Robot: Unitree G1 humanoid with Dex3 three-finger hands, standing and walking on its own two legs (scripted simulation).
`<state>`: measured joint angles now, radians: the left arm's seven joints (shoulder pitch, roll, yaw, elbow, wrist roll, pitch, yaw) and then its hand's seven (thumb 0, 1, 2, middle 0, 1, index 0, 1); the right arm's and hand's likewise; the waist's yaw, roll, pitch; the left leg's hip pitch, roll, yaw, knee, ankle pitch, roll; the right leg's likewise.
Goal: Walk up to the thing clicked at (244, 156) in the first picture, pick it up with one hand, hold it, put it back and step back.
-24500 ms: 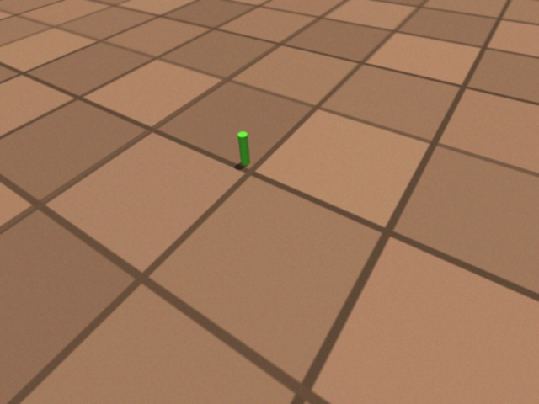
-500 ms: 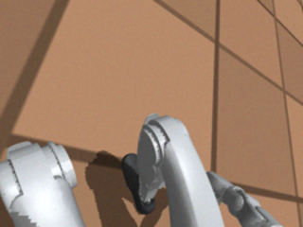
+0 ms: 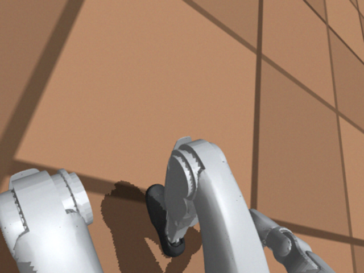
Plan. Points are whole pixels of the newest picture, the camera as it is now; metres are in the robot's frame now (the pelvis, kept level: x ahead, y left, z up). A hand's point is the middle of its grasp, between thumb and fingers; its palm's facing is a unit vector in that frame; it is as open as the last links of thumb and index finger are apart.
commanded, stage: withdraw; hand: left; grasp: from the side
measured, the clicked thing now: out of the picture +0.44 +0.31 -0.19
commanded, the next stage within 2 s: rise in 0.16 s
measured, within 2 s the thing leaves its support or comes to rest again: neither
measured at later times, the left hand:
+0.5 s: hand out of the picture +0.38 +0.42 -0.03, palm faces +0.43 -0.86 -0.29, open 17.4 cm
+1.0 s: hand out of the picture +0.26 +0.32 +0.15, palm faces +0.34 -0.82 -0.46, open 17.5 cm
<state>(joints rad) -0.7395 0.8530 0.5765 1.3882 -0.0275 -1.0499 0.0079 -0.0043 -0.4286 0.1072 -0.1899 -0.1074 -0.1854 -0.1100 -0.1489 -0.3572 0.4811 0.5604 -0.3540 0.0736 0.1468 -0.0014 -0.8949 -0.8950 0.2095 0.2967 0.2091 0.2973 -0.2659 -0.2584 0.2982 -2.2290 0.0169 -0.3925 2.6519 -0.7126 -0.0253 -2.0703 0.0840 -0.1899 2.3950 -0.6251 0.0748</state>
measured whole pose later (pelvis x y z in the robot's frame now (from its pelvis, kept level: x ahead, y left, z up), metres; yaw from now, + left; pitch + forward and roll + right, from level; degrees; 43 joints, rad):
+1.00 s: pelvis +0.04 -0.02 +0.25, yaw +14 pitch +30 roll -4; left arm -0.04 0.42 0.25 0.38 0.04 0.03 0.08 -0.01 -0.55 0.05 -0.06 -0.05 -0.06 -0.06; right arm 0.09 -0.24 0.00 0.50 0.04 0.10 -0.07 0.01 -0.90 -0.90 0.21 0.30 0.21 0.30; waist -0.04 0.00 -0.16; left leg -1.64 0.06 -0.09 1.76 -0.63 -0.04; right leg -1.60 -0.03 -0.03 1.71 -0.63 0.03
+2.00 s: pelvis +0.10 -0.01 +0.43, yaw +17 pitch +8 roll -2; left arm 0.46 0.20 -0.01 -0.02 -0.01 0.30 0.15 -0.01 -0.56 0.04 -0.06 -0.05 -0.05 -0.05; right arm 0.27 -0.20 0.03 0.50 0.01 -0.11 -0.19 0.01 -0.90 -0.90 0.21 0.30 0.21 0.30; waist -0.02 0.04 -0.11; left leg -0.64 0.06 -0.04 0.98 -0.47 -0.03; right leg -0.59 -0.03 -0.05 0.92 -0.46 0.03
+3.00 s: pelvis +0.09 -0.02 +0.43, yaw +16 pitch +7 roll -1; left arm 0.45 0.19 -0.01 0.01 -0.01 0.28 0.13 -0.01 -0.57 0.04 -0.05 -0.05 -0.05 -0.05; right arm 0.27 -0.20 0.02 0.52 0.00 -0.13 -0.19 0.01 -0.90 -0.90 0.21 0.30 0.21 0.30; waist -0.02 0.04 -0.10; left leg -0.62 0.06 -0.04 0.94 -0.44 -0.04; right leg -0.58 -0.03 -0.05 0.91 -0.45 0.02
